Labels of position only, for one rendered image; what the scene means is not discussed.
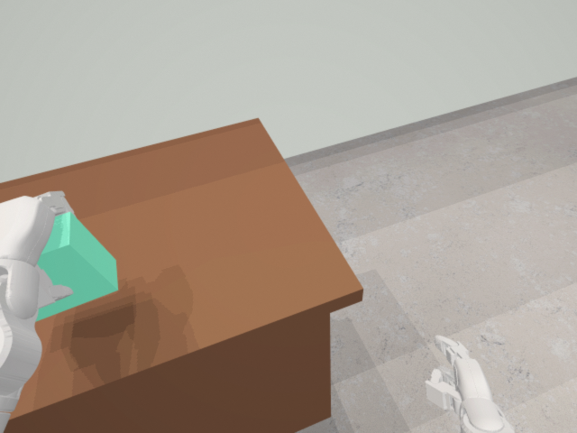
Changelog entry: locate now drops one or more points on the right robot hand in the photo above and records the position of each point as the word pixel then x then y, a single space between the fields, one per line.
pixel 447 389

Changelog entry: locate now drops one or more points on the left robot hand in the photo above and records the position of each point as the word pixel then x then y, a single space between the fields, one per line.
pixel 25 227

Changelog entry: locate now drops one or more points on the robot right forearm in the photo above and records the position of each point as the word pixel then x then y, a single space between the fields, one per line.
pixel 479 415

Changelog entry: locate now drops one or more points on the robot left forearm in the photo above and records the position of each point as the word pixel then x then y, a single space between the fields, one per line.
pixel 20 346

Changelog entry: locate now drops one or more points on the sponge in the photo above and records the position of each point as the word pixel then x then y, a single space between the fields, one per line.
pixel 73 257

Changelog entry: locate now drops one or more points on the table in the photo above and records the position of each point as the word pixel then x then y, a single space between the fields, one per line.
pixel 226 280

